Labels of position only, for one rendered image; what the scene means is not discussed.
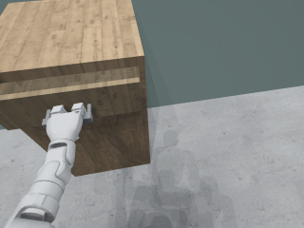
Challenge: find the left robot forearm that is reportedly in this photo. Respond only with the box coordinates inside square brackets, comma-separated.
[3, 139, 76, 228]

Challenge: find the handle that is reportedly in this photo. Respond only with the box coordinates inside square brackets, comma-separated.
[42, 104, 93, 129]

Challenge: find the robot left hand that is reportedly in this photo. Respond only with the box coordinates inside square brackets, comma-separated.
[46, 103, 86, 143]

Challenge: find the robot left upper arm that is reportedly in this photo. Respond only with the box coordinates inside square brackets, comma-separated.
[8, 218, 55, 228]

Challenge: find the drawer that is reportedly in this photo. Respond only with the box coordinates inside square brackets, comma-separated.
[0, 66, 143, 131]

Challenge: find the cabinet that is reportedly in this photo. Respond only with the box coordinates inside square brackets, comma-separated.
[0, 0, 151, 177]

